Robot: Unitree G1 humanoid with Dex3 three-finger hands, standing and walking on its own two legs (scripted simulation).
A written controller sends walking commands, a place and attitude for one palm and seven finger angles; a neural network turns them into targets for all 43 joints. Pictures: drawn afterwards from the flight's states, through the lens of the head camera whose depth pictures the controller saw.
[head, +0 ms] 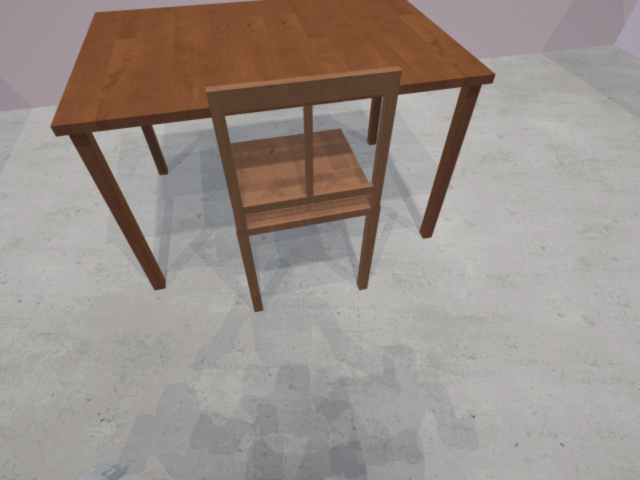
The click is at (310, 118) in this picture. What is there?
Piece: chair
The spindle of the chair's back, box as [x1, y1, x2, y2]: [303, 103, 312, 196]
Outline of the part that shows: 305,103 303,104 306,194 307,196 312,195 312,103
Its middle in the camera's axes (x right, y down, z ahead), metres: -0.03 -0.22 +0.97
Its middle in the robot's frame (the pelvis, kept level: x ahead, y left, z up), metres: +0.86 +0.07 -0.10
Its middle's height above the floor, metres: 0.66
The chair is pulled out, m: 0.00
